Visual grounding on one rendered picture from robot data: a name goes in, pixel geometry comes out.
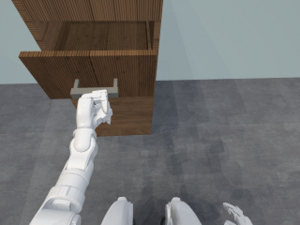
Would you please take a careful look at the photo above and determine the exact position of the left robot upper arm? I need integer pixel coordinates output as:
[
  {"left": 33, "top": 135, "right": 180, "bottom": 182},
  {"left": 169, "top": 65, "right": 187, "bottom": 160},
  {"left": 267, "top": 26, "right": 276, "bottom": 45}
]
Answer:
[{"left": 32, "top": 208, "right": 82, "bottom": 225}]

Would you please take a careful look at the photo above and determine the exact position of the robot left shin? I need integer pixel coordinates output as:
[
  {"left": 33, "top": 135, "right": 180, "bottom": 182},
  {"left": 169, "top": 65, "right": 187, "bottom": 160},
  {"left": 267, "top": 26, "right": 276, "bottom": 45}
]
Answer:
[{"left": 117, "top": 197, "right": 128, "bottom": 201}]

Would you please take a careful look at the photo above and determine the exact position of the robot left hand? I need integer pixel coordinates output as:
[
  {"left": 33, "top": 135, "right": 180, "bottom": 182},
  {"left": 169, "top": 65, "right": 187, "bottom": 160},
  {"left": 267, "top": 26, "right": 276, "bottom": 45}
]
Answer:
[{"left": 76, "top": 89, "right": 113, "bottom": 130}]

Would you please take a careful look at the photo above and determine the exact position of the cabinet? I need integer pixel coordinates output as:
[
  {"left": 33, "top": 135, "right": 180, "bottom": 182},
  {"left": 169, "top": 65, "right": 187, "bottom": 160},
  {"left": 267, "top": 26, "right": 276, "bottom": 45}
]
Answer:
[{"left": 11, "top": 0, "right": 163, "bottom": 137}]

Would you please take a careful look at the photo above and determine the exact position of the robot right hand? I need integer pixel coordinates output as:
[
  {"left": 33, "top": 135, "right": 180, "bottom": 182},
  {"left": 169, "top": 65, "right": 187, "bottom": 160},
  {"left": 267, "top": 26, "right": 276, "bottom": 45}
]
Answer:
[{"left": 222, "top": 202, "right": 253, "bottom": 225}]

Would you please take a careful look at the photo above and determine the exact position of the left robot forearm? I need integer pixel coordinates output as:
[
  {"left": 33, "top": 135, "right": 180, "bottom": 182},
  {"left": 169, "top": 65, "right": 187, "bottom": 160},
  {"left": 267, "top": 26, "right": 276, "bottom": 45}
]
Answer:
[{"left": 29, "top": 127, "right": 98, "bottom": 225}]

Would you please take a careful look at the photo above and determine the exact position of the left robot thigh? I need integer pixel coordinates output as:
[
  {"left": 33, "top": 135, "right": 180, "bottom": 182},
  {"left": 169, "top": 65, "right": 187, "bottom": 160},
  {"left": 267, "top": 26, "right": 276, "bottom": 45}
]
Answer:
[{"left": 100, "top": 201, "right": 133, "bottom": 225}]

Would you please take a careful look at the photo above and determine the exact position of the handle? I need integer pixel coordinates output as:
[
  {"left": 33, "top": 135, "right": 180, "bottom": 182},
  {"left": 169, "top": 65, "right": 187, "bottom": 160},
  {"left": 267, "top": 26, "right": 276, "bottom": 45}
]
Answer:
[{"left": 70, "top": 78, "right": 119, "bottom": 99}]

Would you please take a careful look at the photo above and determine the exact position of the drawer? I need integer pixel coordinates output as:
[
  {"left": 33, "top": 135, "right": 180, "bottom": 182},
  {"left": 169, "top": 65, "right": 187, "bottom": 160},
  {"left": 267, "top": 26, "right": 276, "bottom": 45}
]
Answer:
[{"left": 18, "top": 21, "right": 157, "bottom": 99}]

